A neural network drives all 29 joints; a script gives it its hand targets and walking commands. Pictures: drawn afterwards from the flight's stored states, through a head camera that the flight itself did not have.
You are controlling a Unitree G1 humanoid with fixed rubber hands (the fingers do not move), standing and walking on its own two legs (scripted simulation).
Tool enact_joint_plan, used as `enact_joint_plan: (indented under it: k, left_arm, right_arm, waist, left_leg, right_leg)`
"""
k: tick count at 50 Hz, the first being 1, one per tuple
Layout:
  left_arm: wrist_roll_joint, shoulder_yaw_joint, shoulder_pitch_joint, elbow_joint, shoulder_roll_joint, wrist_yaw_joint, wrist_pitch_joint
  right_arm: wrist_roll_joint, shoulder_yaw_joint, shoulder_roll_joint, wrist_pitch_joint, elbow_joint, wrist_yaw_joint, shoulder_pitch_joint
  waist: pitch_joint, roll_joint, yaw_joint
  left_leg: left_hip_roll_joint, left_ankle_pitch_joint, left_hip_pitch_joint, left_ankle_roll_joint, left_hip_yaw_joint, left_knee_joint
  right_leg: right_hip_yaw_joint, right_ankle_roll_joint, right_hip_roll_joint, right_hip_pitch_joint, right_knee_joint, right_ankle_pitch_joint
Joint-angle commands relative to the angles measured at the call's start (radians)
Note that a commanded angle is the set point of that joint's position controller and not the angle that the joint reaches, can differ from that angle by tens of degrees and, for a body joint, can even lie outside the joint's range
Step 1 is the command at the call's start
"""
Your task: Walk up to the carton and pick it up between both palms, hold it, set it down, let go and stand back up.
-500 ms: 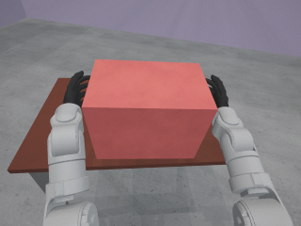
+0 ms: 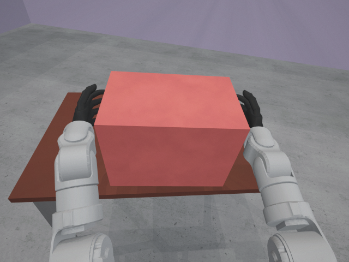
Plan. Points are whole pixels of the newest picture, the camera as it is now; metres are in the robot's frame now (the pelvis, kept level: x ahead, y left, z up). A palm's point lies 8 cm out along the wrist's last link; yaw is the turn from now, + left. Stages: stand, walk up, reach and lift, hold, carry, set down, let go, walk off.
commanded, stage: hold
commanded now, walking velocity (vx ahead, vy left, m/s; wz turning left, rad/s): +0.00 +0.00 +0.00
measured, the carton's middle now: (169, 131) +0.37 +0.01 +0.14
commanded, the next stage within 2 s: none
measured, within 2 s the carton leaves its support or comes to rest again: neither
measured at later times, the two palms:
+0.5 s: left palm (87, 122) +0.36 +0.18 +0.18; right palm (252, 124) +0.36 -0.18 +0.18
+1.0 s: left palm (86, 123) +0.35 +0.18 +0.19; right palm (252, 126) +0.35 -0.18 +0.18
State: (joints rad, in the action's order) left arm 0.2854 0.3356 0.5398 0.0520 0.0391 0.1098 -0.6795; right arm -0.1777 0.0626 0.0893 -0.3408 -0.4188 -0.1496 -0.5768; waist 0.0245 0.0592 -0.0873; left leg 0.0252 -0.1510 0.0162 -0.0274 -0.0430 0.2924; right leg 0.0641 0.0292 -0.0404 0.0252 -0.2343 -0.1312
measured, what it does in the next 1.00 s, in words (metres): stands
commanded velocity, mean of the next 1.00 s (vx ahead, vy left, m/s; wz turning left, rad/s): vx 0.00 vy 0.00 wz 0.00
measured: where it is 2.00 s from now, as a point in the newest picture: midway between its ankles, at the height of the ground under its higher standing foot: outside the picture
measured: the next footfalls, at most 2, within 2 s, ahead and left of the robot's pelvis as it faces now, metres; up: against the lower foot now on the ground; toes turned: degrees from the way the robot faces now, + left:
none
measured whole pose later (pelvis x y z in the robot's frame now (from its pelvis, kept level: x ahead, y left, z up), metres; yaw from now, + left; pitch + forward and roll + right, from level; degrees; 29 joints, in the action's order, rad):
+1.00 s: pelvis +0.00 +0.00 +0.00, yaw +0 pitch -7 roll -1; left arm 0.29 0.32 0.54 0.04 0.03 0.10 -0.67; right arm -0.18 0.06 0.10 -0.33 -0.41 -0.14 -0.57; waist 0.04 0.06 -0.09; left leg 0.03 -0.15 0.02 -0.03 -0.04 0.30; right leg 0.06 0.03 -0.04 0.02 -0.23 -0.13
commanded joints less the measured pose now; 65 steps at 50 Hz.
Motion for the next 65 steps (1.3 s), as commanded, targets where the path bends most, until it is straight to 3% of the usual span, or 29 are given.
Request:
enact_joint_plan:
  k: [1, 7, 8, 12, 13, 15, 17, 19, 22, 23, 24, 28, 29, 30, 32, 33, 39, 41, 42, 43, 45, 49, 50, 51, 57, 61, 62, 64, 65]
  left_arm:
    - [-0.139, -0.442, 0.5, -0.041, -0.444, 0.129, 0.038]
    - [-0.155, -0.45, 0.538, -0.055, -0.45, 0.122, 0.05]
    - [-0.163, -0.468, 0.535, -0.087, -0.463, 0.12, 0.055]
    - [-0.13, -0.411, 0.556, -0.012, -0.437, 0.134, 0.04]
    - [-0.142, -0.424, 0.546, -0.033, -0.442, 0.137, 0.046]
    - [-0.132, -0.404, 0.512, 0.001, -0.445, 0.134, 0.044]
    - [-0.163, -0.457, 0.502, -0.065, -0.463, 0.128, 0.059]
    - [-0.157, -0.471, 0.503, -0.075, -0.476, 0.125, 0.062]
    - [-0.15, -0.421, 0.47, -0.065, -0.43, 0.133, 0.054]
    - [-0.153, -0.451, 0.519, -0.106, -0.42, 0.13, 0.059]
    - [-0.148, -0.42, 0.515, -0.063, -0.409, 0.131, 0.053]
    - [-0.143, -0.437, 0.48, -0.046, -0.418, 0.14, 0.048]
    - [-0.152, -0.476, 0.479, -0.11, -0.456, 0.137, 0.047]
    - [-0.159, -0.463, 0.476, -0.105, -0.445, 0.132, 0.051]
    - [-0.186, -0.5, 0.485, -0.141, -0.46, 0.132, 0.057]
    - [-0.172, -0.478, 0.435, -0.121, -0.449, 0.127, 0.052]
    - [-0.116, -0.402, 0.508, -0.036, -0.407, 0.148, 0.026]
    - [-0.145, -0.441, 0.505, -0.083, -0.437, 0.147, 0.042]
    - [-0.151, -0.46, 0.491, -0.106, -0.45, 0.14, 0.049]
    - [-0.154, -0.473, 0.471, -0.086, -0.469, 0.136, 0.045]
    - [-0.18, -0.509, 0.489, -0.129, -0.483, 0.125, 0.059]
    - [-0.118, -0.412, 0.502, -0.013, -0.421, 0.129, 0.038]
    - [-0.109, -0.395, 0.52, 0.007, -0.418, 0.131, 0.036]
    - [-0.129, -0.403, 0.562, -0.032, -0.407, 0.132, 0.045]
    - [-0.166, -0.444, 0.511, -0.034, -0.459, 0.121, 0.074]
    - [-0.125, -0.402, 0.506, -0.001, -0.416, 0.138, 0.05]
    - [-0.117, -0.388, 0.483, 0.009, -0.411, 0.143, 0.047]
    - [-0.122, -0.395, 0.521, -0.019, -0.422, 0.15, 0.051]
    - [-0.119, -0.399, 0.527, -0.007, -0.419, 0.155, 0.053]
  right_arm:
    - [-0.059, -0.348, -0.45, 0.056, 0.252, 0.136, -0.646]
    - [-0.071, -0.367, -0.452, 0.071, 0.263, 0.134, -0.676]
    - [-0.049, -0.361, -0.463, 0.055, 0.216, 0.133, -0.606]
    - [-0.037, -0.308, -0.461, 0.05, 0.152, 0.144, -0.629]
    - [-0.038, -0.319, -0.452, 0.059, 0.18, 0.144, -0.618]
    - [-0.058, -0.345, -0.451, 0.076, 0.256, 0.14, -0.694]
    - [-0.064, -0.369, -0.47, 0.08, 0.259, 0.132, -0.651]
    - [-0.085, -0.405, -0.491, 0.086, 0.319, 0.12, -0.676]
    - [-0.089, -0.402, -0.465, 0.065, 0.292, 0.113, -0.638]
    - [-0.078, -0.378, -0.464, 0.06, 0.24, 0.12, -0.597]
    - [-0.08, -0.391, -0.467, 0.057, 0.236, 0.121, -0.614]
    - [-0.069, -0.383, -0.458, 0.056, 0.261, 0.117, -0.615]
    - [-0.069, -0.382, -0.459, 0.061, 0.282, 0.116, -0.592]
    - [-0.085, -0.407, -0.461, 0.068, 0.309, 0.116, -0.616]
    - [-0.091, -0.411, -0.453, 0.073, 0.352, 0.106, -0.609]
    - [-0.111, -0.428, -0.453, 0.067, 0.363, 0.105, -0.613]
    - [-0.047, -0.341, -0.436, 0.037, 0.204, 0.129, -0.587]
    - [-0.059, -0.363, -0.443, 0.048, 0.24, 0.126, -0.606]
    - [-0.085, -0.387, -0.465, 0.064, 0.305, 0.122, -0.636]
    - [-0.074, -0.376, -0.456, 0.061, 0.305, 0.12, -0.626]
    - [-0.089, -0.398, -0.447, 0.074, 0.318, 0.124, -0.611]
    - [-0.046, -0.328, -0.428, 0.055, 0.198, 0.139, -0.618]
    - [-0.03, -0.33, -0.449, 0.048, 0.18, 0.146, -0.627]
    - [-0.042, -0.329, -0.459, 0.062, 0.201, 0.152, -0.664]
    - [-0.066, -0.391, -0.486, 0.087, 0.267, 0.129, -0.674]
    - [-0.035, -0.338, -0.47, 0.058, 0.154, 0.133, -0.614]
    - [-0.054, -0.358, -0.466, 0.066, 0.212, 0.13, -0.652]
    - [-0.039, -0.346, -0.479, 0.057, 0.176, 0.123, -0.614]
    - [-0.05, -0.346, -0.465, 0.066, 0.206, 0.125, -0.652]
  waist:
    - [-0.282, -0.093, 0.001]
    - [-0.352, -0.068, 0.015]
    - [-0.318, -0.061, -0.018]
    - [-0.246, -0.069, 0.001]
    - [-0.281, -0.074, -0.011]
    - [-0.333, -0.046, 0.023]
    - [-0.388, -0.068, -0.008]
    - [-0.384, -0.074, -0.003]
    - [-0.347, -0.035, 0.014]
    - [-0.332, -0.073, -0.004]
    - [-0.3, -0.056, 0.019]
    - [-0.292, -0.042, -0.003]
    - [-0.334, -0.078, -0.02]
    - [-0.344, -0.061, 0.005]
    - [-0.401, -0.076, -0.028]
    - [-0.374, -0.062, 0.004]
    - [-0.213, -0.057, 0.004]
    - [-0.302, -0.065, -0.005]
    - [-0.35, -0.093, 0.014]
    - [-0.329, -0.077, -0.017]
    - [-0.371, -0.117, -0.024]
    - [-0.239, -0.084, 0.012]
    - [-0.242, -0.04, 0.012]
    - [-0.277, -0.06, 0.033]
    - [-0.383, -0.04, 0.004]
    - [-0.265, -0.049, 0.004]
    - [-0.288, -0.031, 0.013]
    - [-0.267, -0.051, -0.014]
    - [-0.265, -0.052, 0.011]
  left_leg:
    - [-0.074, 0.187, -0.001, -0.016, 0.086, -0.038]
    - [-0.071, 0.189, -0.005, -0.011, 0.085, -0.025]
    - [-0.073, 0.203, -0.011, -0.014, 0.082, -0.032]
    - [-0.079, 0.124, 0.02, -0.004, 0.096, -0.049]
    - [-0.078, 0.138, 0.008, -0.01, 0.097, -0.05]
    - [-0.085, 0.169, 0.014, -0.003, 0.094, -0.036]
    - [-0.085, 0.267, -0.028, -0.013, 0.09, -0.008]
    - [-0.093, 0.301, -0.04, -0.015, 0.092, 0.003]
    - [-0.09, 0.266, -0.009, 0.0, 0.081, -0.008]
    - [-0.089, 0.232, -0.008, -0.007, 0.088, -0.015]
    - [-0.087, 0.214, -0.001, -0.006, 0.096, -0.029]
    - [-0.087, 0.224, -0.007, -0.01, 0.097, -0.022]
    - [-0.082, 0.274, -0.032, -0.018, 0.082, -0.015]
    - [-0.085, 0.303, -0.027, -0.016, 0.084, -0.002]
    - [-0.08, 0.356, -0.058, -0.032, 0.074, 0.017]
    - [-0.085, 0.345, -0.055, -0.022, 0.074, 0.013]
    - [-0.079, 0.12, 0.035, -0.007, 0.095, -0.062]
    - [-0.081, 0.21, -0.011, -0.013, 0.087, -0.035]
    - [-0.081, 0.275, -0.032, -0.018, 0.085, -0.013]
    - [-0.079, 0.294, -0.044, -0.023, 0.074, -0.008]
    - [-0.071, 0.386, -0.081, -0.038, 0.062, 0.016]
    - [-0.073, 0.107, 0.046, -0.007, 0.087, -0.056]
    - [-0.077, 0.051, 0.055, 0.001, 0.095, -0.076]
    - [-0.077, 0.046, 0.066, 0.0, 0.103, -0.07]
    - [-0.089, 0.242, -0.022, 0.002, 0.085, -0.012]
    - [-0.081, 0.155, 0.013, 0.009, 0.092, -0.044]
    - [-0.084, 0.139, 0.02, 0.011, 0.091, -0.041]
    - [-0.086, 0.158, 0.001, 0.004, 0.101, -0.054]
    - [-0.083, 0.152, 0.013, 0.003, 0.095, -0.046]
  right_leg:
    - [0.026, -0.014, 0.09, 0.104, 0.006, 0.091]
    - [0.021, -0.016, 0.097, 0.125, -0.005, 0.108]
    - [0.027, -0.013, 0.094, 0.118, -0.004, 0.101]
    - [0.026, -0.014, 0.087, 0.093, 0.005, 0.045]
    - [0.028, -0.01, 0.087, 0.108, 0.0, 0.066]
    - [0.028, -0.007, 0.094, 0.129, -0.001, 0.104]
    - [0.021, -0.009, 0.087, 0.162, -0.009, 0.208]
    - [0.013, -0.003, 0.091, 0.176, -0.013, 0.243]
    - [0.017, 0.008, 0.089, 0.167, -0.016, 0.253]
    - [0.022, 0.004, 0.087, 0.143, -0.014, 0.216]
    - [0.02, 0.004, 0.089, 0.137, -0.013, 0.195]
    - [0.029, 0.002, 0.084, 0.146, -0.003, 0.186]
    - [0.028, -0.003, 0.09, 0.142, -0.008, 0.193]
    - [0.028, 0.001, 0.094, 0.145, -0.015, 0.232]
    - [0.028, -0.001, 0.095, 0.164, -0.024, 0.309]
    - [0.021, -0.001, 0.101, 0.166, -0.026, 0.294]
    - [0.025, -0.01, 0.079, 0.105, 0.011, 0.061]
    - [0.036, -0.003, 0.086, 0.13, -0.009, 0.126]
    - [0.019, -0.008, 0.087, 0.143, -0.015, 0.171]
    - [0.021, -0.011, 0.095, 0.139, -0.01, 0.19]
    - [0.024, -0.015, 0.101, 0.128, -0.011, 0.223]
    - [0.025, -0.013, 0.085, 0.092, 0.007, 0.032]
    - [0.032, -0.011, 0.089, 0.101, 0.011, -0.007]
    - [0.019, -0.014, 0.077, 0.112, 0.009, 0.01]
    - [0.022, 0.001, 0.09, 0.149, -0.016, 0.208]
    - [0.02, 0.005, 0.076, 0.127, 0.001, 0.127]
    - [0.024, 0.009, 0.08, 0.137, -0.003, 0.124]
    - [0.028, 0.004, 0.075, 0.14, 0.002, 0.143]
    - [0.02, 0.001, 0.08, 0.138, 0.005, 0.105]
